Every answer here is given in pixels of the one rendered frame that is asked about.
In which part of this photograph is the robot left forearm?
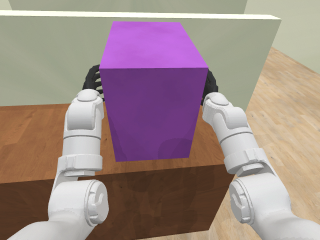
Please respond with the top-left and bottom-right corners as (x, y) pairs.
(48, 89), (104, 218)

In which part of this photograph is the robot right forearm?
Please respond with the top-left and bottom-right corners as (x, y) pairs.
(202, 92), (292, 210)

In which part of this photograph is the left robot upper arm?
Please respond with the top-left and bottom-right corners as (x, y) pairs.
(7, 179), (109, 240)

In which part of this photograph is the robot left hand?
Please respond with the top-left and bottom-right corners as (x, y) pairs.
(82, 64), (105, 102)

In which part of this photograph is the pedestal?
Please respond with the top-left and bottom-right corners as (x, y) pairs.
(0, 98), (235, 240)

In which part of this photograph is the robot right hand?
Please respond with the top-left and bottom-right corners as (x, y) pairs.
(200, 69), (218, 106)

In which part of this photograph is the carton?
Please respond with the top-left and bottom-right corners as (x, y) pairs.
(99, 21), (209, 162)

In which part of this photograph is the right robot upper arm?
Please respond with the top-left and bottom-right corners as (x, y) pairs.
(229, 172), (320, 240)

